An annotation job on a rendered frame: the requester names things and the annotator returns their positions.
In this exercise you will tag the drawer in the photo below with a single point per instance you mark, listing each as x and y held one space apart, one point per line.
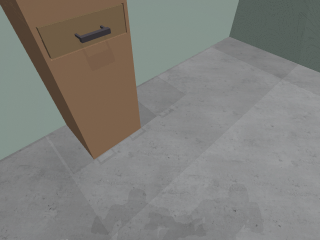
59 37

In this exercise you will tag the cabinet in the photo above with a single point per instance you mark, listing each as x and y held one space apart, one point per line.
94 88

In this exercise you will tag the handle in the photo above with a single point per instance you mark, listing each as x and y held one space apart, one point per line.
94 35

